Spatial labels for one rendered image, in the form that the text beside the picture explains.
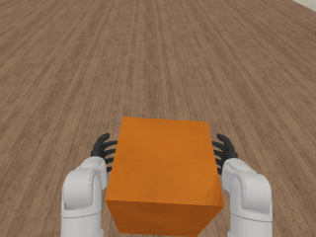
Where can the robot right hand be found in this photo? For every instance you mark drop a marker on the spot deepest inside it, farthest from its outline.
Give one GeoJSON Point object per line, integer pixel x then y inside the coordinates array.
{"type": "Point", "coordinates": [228, 151]}

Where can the robot left hand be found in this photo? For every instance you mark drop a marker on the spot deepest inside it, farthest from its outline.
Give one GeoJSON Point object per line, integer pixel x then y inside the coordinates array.
{"type": "Point", "coordinates": [100, 146]}

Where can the carton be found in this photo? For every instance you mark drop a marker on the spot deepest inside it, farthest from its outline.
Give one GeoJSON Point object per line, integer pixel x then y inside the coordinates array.
{"type": "Point", "coordinates": [164, 179]}

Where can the robot left forearm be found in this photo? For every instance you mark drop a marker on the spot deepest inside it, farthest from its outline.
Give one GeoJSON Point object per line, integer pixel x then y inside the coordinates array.
{"type": "Point", "coordinates": [81, 199]}

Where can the robot right forearm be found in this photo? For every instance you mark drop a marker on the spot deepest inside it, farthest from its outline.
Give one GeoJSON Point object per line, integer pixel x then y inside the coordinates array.
{"type": "Point", "coordinates": [251, 202]}

